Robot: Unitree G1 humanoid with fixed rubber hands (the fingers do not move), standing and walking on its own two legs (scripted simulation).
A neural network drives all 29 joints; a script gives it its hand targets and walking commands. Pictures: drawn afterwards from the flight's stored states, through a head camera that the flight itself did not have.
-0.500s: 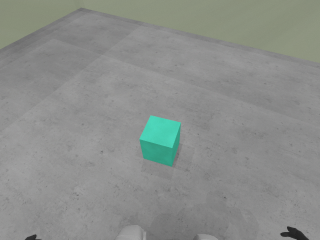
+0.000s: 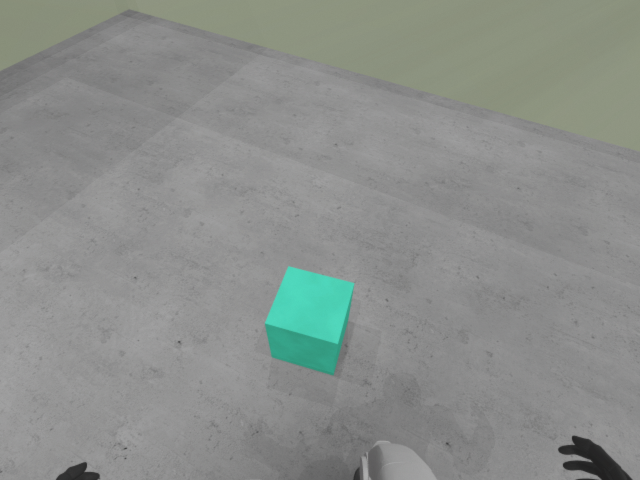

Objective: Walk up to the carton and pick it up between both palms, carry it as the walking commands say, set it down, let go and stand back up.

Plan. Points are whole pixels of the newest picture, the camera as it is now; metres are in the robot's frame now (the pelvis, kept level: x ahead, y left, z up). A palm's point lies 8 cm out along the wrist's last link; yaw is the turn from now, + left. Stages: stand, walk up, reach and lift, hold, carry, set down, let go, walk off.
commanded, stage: walk up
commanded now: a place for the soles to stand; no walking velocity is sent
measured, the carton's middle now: (311, 321) +0.61 -0.01 -0.64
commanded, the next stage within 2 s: none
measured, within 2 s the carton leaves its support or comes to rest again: neither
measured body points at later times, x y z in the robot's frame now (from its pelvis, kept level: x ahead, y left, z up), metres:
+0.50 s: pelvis +0.08 +0.03 -0.01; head +0.11 +0.03 +0.44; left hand +0.18 +0.36 -0.11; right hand +0.20 -0.30 -0.11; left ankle +0.11 +0.15 -0.73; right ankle +0.11 -0.12 -0.73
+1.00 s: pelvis +0.09 +0.03 +0.01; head +0.10 +0.02 +0.46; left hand +0.20 +0.35 -0.10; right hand +0.21 -0.30 -0.10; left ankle +0.11 +0.15 -0.73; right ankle +0.11 -0.12 -0.73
